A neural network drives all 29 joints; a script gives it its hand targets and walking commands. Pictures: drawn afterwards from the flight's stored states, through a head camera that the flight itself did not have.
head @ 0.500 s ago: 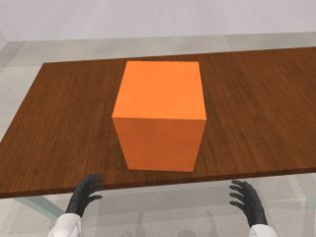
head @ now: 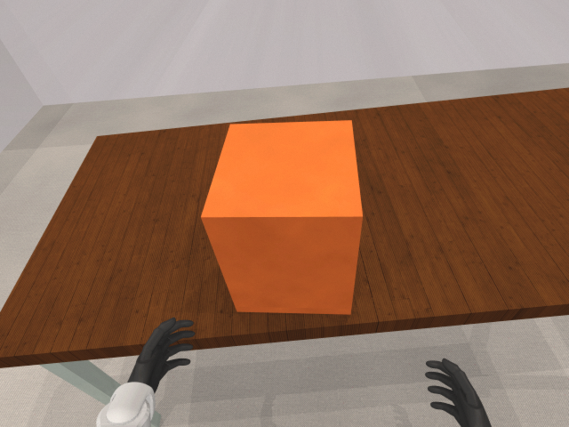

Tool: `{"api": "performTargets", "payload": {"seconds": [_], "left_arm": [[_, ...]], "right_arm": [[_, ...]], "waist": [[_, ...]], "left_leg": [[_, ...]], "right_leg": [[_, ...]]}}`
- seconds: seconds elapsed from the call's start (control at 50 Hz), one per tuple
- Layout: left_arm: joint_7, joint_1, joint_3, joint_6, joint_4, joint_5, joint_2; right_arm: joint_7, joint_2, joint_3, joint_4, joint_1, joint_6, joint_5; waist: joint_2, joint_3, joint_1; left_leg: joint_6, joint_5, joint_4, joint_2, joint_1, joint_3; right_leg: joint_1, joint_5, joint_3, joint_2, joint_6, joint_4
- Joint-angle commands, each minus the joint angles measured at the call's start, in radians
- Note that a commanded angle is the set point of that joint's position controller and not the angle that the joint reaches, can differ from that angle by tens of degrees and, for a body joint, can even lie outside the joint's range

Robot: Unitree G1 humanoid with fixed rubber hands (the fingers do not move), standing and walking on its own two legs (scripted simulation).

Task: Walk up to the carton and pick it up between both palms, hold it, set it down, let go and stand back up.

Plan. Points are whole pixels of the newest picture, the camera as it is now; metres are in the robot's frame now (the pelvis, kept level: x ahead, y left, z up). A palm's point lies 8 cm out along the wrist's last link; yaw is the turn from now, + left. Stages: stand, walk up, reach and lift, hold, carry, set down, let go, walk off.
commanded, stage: let go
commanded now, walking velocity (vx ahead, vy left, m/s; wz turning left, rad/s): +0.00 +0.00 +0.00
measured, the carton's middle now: (291, 220) +0.42 +0.06 +0.04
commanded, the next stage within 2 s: stand in 0.36 s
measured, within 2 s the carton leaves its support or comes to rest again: neither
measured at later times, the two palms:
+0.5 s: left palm (150, 388) +0.16 +0.24 -0.03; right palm out of the picture +0.10 -0.25 -0.10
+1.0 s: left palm out of the picture +0.03 +0.27 -0.13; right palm out of the picture +0.03 -0.23 -0.11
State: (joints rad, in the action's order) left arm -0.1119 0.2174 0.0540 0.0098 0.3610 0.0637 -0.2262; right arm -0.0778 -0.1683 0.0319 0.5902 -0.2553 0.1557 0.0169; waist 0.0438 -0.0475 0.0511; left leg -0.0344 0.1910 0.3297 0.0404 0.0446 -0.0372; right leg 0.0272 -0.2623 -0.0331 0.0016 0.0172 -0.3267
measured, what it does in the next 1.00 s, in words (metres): stands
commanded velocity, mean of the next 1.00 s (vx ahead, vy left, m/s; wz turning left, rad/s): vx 0.00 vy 0.00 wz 0.00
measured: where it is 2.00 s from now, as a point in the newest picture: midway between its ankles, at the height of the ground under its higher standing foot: outside the picture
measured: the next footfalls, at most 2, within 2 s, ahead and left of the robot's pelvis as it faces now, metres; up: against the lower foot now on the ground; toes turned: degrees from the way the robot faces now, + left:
none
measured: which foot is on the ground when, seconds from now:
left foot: down 0.00-1.00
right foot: down 0.00-1.00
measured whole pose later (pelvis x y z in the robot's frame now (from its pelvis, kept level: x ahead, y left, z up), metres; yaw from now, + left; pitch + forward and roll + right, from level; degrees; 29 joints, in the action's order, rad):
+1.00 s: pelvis -0.03 +0.02 -0.01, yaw +1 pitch -3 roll -1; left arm 0.00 0.38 0.00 -0.02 0.69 -0.02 -0.27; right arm 0.01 -0.22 0.00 0.78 -0.34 0.03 -0.02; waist -0.03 -0.02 0.00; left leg -0.01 0.25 0.55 0.04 0.26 -0.01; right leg -0.16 -0.30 -0.05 0.00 0.00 -0.51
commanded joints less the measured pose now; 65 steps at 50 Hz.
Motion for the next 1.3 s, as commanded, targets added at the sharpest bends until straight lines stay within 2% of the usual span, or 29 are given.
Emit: {"api": "performTargets", "payload": {"seconds": [0.0, 0.14, 0.22, 0.28, 0.34, 0.36, 0.38, 0.4, 0.48, 0.54, 0.58, 0.62, 0.68, 0.72, 0.76, 0.88, 0.92, 1.0, 1.04, 1.08, 1.12, 1.16, 1.18, 1.2, 1.22, 1.28], "left_arm": [[0.011, -0.049, -0.048, 0.138, 0.155, -0.045, -0.034], [0.021, -0.087, -0.071, 0.183, 0.214, -0.047, -0.005], [0.019, -0.101, -0.058, 0.190, 0.225, -0.047, -0.004], [0.018, -0.117, -0.069, 0.192, 0.243, -0.043, 0.009], [0.015, -0.124, -0.060, 0.203, 0.253, -0.054, 0.003], [0.068, -0.060, 0.012, 0.081, 0.098, -0.056, -0.155], [0.084, -0.065, 0.032, 0.034, 0.099, -0.059, -0.201], [0.091, -0.074, 0.037, 0.008, 0.088, -0.059, -0.212], [0.094, -0.041, 0.022, -0.046, 0.080, -0.074, -0.174], [0.094, -0.023, 0.020, -0.061, 0.087, -0.079, -0.189], [0.097, -0.009, 0.017, -0.067, 0.098, -0.081, -0.195], [0.099, 0.011, 0.015, -0.068, 0.117, -0.083, -0.189], [0.102, 0.057, 0.011, -0.065, 0.143, -0.084, -0.189], [0.104, 0.069, 0.008, -0.066, 0.162, -0.084, -0.191], [0.107, 0.103, 0.001, -0.066, 0.182, -0.084, -0.183], [0.115, 0.156, -0.011, -0.057, 0.223, -0.080, -0.176], [0.116, 0.165, -0.013, -0.056, 0.225, -0.081, -0.172], [0.119, 0.193, -0.020, -0.050, 0.240, -0.079, -0.163], [0.119, 0.191, -0.019, -0.050, 0.245, -0.080, -0.165], [0.120, 0.191, -0.020, -0.052, 0.245, -0.078, -0.166], [0.121, 0.206, -0.022, -0.050, 0.253, -0.078, -0.156], [0.121, 0.216, -0.022, -0.047, 0.256, -0.079, -0.161], [0.122, 0.213, -0.022, -0.046, 0.258, -0.079, -0.161], [0.122, 0.220, -0.024, -0.046, 0.264, -0.079, -0.157], [0.122, 0.225, -0.022, -0.046, 0.263, -0.080, -0.158], [0.123, 0.230, -0.021, -0.051, 0.277, -0.079, -0.160]], "right_arm": [[0.009, -0.088, -0.047, -0.073, 0.133, 0.023, -0.027], [0.027, -0.113, -0.051, -0.019, 0.173, -0.001, -0.038], [0.031, -0.123, -0.051, -0.030, 0.175, -0.011, -0.042], [0.034, -0.132, -0.050, -0.039, 0.182, -0.023, -0.040], [0.039, -0.131, -0.043, -0.057, 0.181, -0.043, -0.034], [0.045, -0.199, -0.091, 0.007, 0.011, -0.069, -0.046], [0.048, -0.203, -0.090, 0.018, 0.003, -0.081, -0.041], [0.054, -0.192, -0.089, 0.023, 0.016, -0.084, -0.043], [0.072, -0.195, -0.089, 0.038, 0.026, -0.075, -0.044], [0.082, -0.184, -0.087, 0.045, 0.028, -0.078, -0.045], [0.085, -0.195, -0.090, 0.058, 0.005, -0.082, -0.042], [0.088, -0.195, -0.092, 0.065, -0.010, -0.085, -0.042], [0.090, -0.206, -0.094, 0.080, -0.054, -0.090, -0.043], [0.090, -0.208, -0.094, 0.085, -0.066, -0.091, -0.043], [0.086, -0.219, -0.094, 0.089, -0.078, -0.095, -0.042], [0.082, -0.216, -0.087, 0.108, -0.112, -0.104, -0.038], [0.081, -0.217, -0.086, 0.107, -0.105, -0.103, -0.039], [0.081, -0.211, -0.083, 0.110, -0.102, -0.109, -0.035], [0.080, -0.211, -0.081, 0.109, -0.090, -0.108, -0.033], [0.081, -0.212, -0.080, 0.111, -0.092, -0.105, -0.032], [0.080, -0.216, -0.080, 0.107, -0.085, -0.106, -0.032], [0.079, -0.216, -0.082, 0.108, -0.080, -0.110, -0.032], [0.080, -0.219, -0.083, 0.111, -0.084, -0.111, -0.029], [0.081, -0.223, -0.080, 0.112, -0.078, -0.113, -0.029], [0.080, -0.223, -0.082, 0.110, -0.075, -0.113, -0.031], [0.079, -0.217, -0.078, 0.111, -0.074, -0.110, -0.031]], "waist": [[-0.167, -0.070, -0.034], [-0.197, -0.104, -0.045], [-0.234, -0.102, -0.043], [-0.242, -0.118, -0.049], [-0.221, -0.123, -0.044], [-0.126, -0.070, -0.025], [-0.144, -0.090, -0.038], [-0.178, -0.085, -0.041], [-0.117, 0.012, -0.036], [-0.099, 0.062, -0.038], [-0.067, 0.092, -0.045], [-0.011, 0.073, -0.050], [0.012, 0.070, -0.051], [0.003, 0.081, -0.056], [0.028, 0.070, -0.052], [-0.018, 0.014, -0.059], [-0.009, 0.019, -0.058], [-0.015, -0.035, -0.058], [0.000, -0.017, -0.056], [-0.037, -0.006, -0.057], [-0.025, -0.032, -0.054], [-0.015, -0.032, -0.054], [-0.022, -0.055, -0.060], [-0.007, -0.059, -0.055], [-0.017, -0.049, -0.051], [-0.025, -0.003, -0.055]], "left_leg": [[0.039, -0.118, 0.007, -0.036, -0.157, -0.040], [0.050, -0.082, 0.006, -0.036, -0.136, -0.044], [0.056, -0.086, 0.012, -0.042, -0.142, -0.048], [0.061, -0.052, 0.006, -0.043, -0.142, -0.050], [0.059, -0.050, 0.010, -0.047, -0.133, -0.053], [0.049, -0.124, 0.094, 0.014, 0.082, 0.022], [0.047, -0.034, 0.090, 0.019, 0.141, 0.028], [0.051, -0.042, 0.086, 0.037, 0.135, 0.050], [0.045, -0.071, 0.101, 0.044, 0.158, 0.067], [0.050, -0.088, 0.114, 0.047, 0.168, 0.072], [0.043, -0.048, 0.124, 0.046, 0.179, 0.068], [0.043, -0.060, 0.118, 0.051, 0.174, 0.070], [0.053, -0.047, 0.114, 0.062, 0.195, 0.083], [0.054, -0.066, 0.119, 0.061, 0.186, 0.084], [0.060, -0.067, 0.121, 0.063, 0.191, 0.092], [0.057, -0.056, 0.117, 0.065, 0.201, 0.104], [0.055, -0.073, 0.116, 0.064, 0.209, 0.103], [0.063, -0.001, 0.088, 0.066, 0.244, 0.116], [0.067, 0.009, 0.081, 0.063, 0.232, 0.118], [0.071, -0.019, 0.084, 0.065, 0.229, 0.126], [0.072, -0.004, 0.072, 0.064, 0.243, 0.131], [0.071, 0.091, 0.047, 0.065, 0.257, 0.149], [0.071, 0.117, 0.035, 0.068, 0.269, 0.156], [0.074, 0.135, 0.029, 0.070, 0.290, 0.158], [0.072, 0.152, 0.021, 0.068, 0.285, 0.158], [0.075, 0.104, 0.037, 0.063, 0.252, 0.153]], "right_leg": [[-0.328, 0.003, -0.017, 0.017, -0.025, 0.130], [-0.340, 0.004, -0.019, 0.016, -0.031, 0.118], [-0.328, 0.050, -0.016, 0.009, -0.044, 0.117], [-0.335, 0.014, -0.008, 0.004, -0.042, 0.124], [-0.334, 0.024, -0.003, -0.002, -0.041, 0.120], [-0.277, 0.073, 0.079, -0.054, -0.024, 0.063], [-0.306, -0.013, 0.122, -0.083, -0.010, 0.069], [-0.327, -0.009, 0.138, -0.094, 0.004, 0.067], [-0.277, 0.049, 0.130, -0.095, 0.008, 0.042], [-0.244, 0.135, 0.132, -0.099, 0.018, 0.002], [-0.226, 0.097, 0.138, -0.100, 0.026, 0.000], [-0.239, 0.087, 0.129, -0.095, 0.022, -0.016], [-0.228, 0.054, 0.112, -0.084, 0.020, -0.037], [-0.226, 0.071, 0.108, -0.084, 0.017, -0.053], [-0.228, 0.058, 0.117, -0.085, 0.017, -0.058], [-0.249, 0.028, 0.102, -0.085, 0.005, -0.060], [-0.242, 0.039, 0.094, -0.084, 0.000, -0.062], [-0.262, -0.020, 0.094, -0.088, -0.005, -0.054], [-0.261, -0.012, 0.089, -0.090, -0.006, -0.057], [-0.249, -0.001, 0.083, -0.090, -0.009, -0.064], [-0.264, -0.022, 0.080, -0.089, -0.014, -0.066], [-0.271, -0.057, 0.077, -0.085, -0.013, -0.068], [-0.276, -0.061, 0.072, -0.082, -0.014, -0.071], [-0.266, -0.059, 0.072, -0.085, -0.014, -0.070], [-0.256, -0.059, 0.071, -0.085, -0.015, -0.075], [-0.255, -0.044, 0.077, -0.090, -0.010, -0.080]]}}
